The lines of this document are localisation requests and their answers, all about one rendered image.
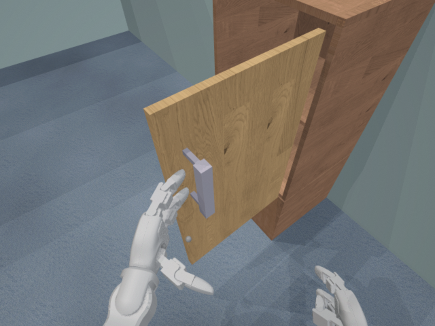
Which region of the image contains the handle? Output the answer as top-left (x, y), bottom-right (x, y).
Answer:
top-left (182, 148), bottom-right (215, 219)

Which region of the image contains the robot left forearm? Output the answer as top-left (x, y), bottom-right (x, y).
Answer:
top-left (103, 267), bottom-right (159, 326)

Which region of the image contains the robot right hand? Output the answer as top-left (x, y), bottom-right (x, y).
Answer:
top-left (312, 266), bottom-right (368, 326)

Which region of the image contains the robot left hand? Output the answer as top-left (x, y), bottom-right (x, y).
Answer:
top-left (129, 169), bottom-right (214, 295)

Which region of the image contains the cupboard door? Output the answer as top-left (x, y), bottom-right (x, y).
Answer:
top-left (143, 28), bottom-right (326, 264)

